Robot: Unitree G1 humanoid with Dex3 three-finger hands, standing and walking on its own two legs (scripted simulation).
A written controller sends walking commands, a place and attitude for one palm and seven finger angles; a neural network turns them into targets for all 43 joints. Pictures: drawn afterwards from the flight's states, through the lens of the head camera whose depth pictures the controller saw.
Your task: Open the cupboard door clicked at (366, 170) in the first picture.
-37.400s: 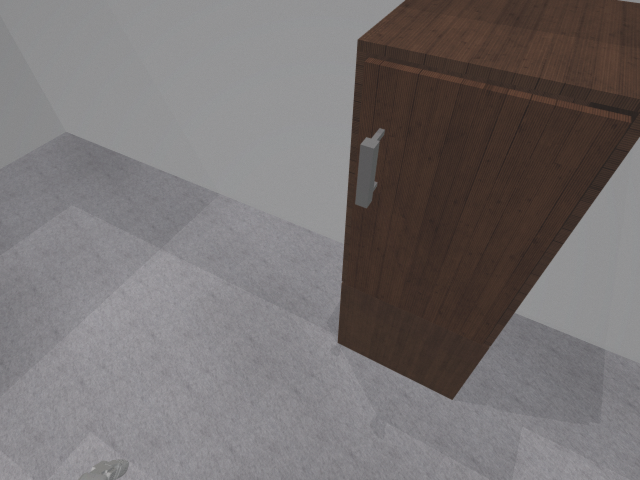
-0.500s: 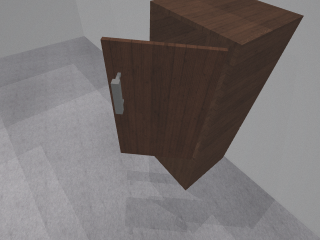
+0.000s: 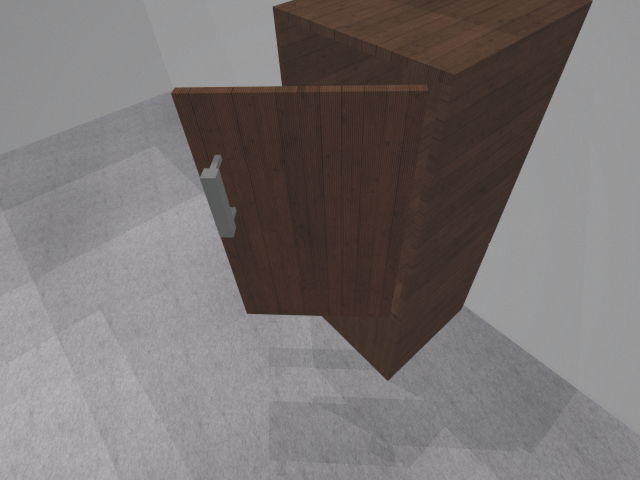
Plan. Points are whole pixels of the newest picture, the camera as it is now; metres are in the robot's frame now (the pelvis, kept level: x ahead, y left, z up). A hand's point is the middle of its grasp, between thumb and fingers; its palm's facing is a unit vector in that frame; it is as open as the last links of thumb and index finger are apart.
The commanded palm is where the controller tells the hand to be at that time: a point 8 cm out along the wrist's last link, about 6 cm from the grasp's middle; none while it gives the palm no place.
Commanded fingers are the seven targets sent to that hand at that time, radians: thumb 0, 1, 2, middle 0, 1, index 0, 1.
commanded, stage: look again from close up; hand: left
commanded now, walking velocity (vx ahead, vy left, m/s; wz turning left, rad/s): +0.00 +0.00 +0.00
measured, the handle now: (222, 196) +0.53 +0.20 +0.05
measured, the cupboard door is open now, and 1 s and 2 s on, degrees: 46 46 46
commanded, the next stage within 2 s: raise the hand with hooked fingers in 0.24 s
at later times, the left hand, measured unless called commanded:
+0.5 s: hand (214, 452) +0.17 +0.15 -0.04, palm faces +0.26 -0.96 -0.12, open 7.5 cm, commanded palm +0.11 +0.21 -0.05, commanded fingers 0.00 0.69 0.81 -0.22 -0.44 -0.22 -0.44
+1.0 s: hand (180, 444) +0.17 +0.18 -0.02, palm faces -0.02 -1.00 -0.05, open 10.0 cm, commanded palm +0.14 +0.24 -0.01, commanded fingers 0.00 0.11 0.56 -0.26 -0.81 -0.26 -0.81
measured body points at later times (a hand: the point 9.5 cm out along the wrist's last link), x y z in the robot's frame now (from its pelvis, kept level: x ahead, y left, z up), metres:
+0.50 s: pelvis -0.01 -0.04 -0.01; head +0.01 -0.06 +0.44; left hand +0.15 +0.20 -0.03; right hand +0.09 -0.29 -0.13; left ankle -0.03 +0.10 -0.73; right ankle +0.00 -0.15 -0.73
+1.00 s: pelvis -0.05 -0.03 -0.07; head +0.00 -0.01 +0.37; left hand +0.16 +0.24 -0.01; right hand +0.15 -0.23 -0.14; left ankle -0.03 +0.11 -0.73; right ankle +0.00 -0.15 -0.73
